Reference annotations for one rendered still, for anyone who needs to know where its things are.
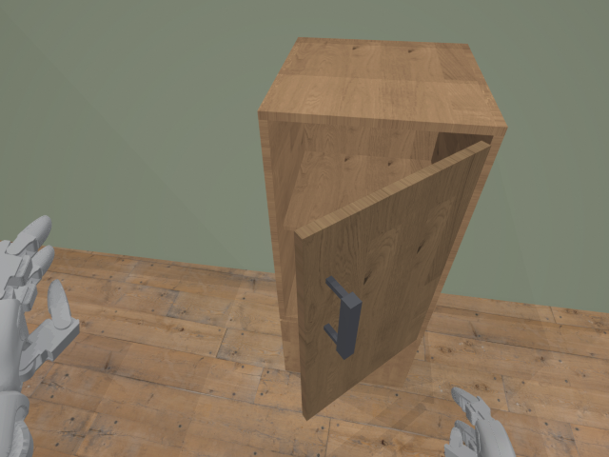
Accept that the cupboard door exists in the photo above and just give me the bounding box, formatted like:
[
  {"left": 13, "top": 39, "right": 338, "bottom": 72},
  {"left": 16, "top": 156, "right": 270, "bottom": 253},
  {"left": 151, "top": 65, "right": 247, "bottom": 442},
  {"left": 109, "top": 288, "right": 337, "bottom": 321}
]
[{"left": 294, "top": 141, "right": 491, "bottom": 421}]

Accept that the left robot hand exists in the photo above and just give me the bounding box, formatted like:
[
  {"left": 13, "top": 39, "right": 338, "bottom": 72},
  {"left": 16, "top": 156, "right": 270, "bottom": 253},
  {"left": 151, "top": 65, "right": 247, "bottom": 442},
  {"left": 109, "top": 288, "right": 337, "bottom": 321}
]
[{"left": 0, "top": 215, "right": 79, "bottom": 393}]

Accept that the robot left forearm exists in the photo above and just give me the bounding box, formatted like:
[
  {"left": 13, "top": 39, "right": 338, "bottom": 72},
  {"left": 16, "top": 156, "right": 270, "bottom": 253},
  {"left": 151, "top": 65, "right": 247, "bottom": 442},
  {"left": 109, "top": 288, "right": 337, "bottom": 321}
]
[{"left": 0, "top": 391, "right": 33, "bottom": 457}]

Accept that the right robot hand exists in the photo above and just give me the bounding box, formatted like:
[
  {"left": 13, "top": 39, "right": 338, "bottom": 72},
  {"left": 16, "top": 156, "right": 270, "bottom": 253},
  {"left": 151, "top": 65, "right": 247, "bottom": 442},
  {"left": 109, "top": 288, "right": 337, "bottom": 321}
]
[{"left": 444, "top": 387, "right": 516, "bottom": 457}]

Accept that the handle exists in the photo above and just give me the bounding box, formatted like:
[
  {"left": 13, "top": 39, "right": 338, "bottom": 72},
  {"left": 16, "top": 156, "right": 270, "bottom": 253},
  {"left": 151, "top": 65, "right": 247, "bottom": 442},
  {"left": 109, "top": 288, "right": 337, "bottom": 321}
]
[{"left": 324, "top": 275, "right": 363, "bottom": 360}]

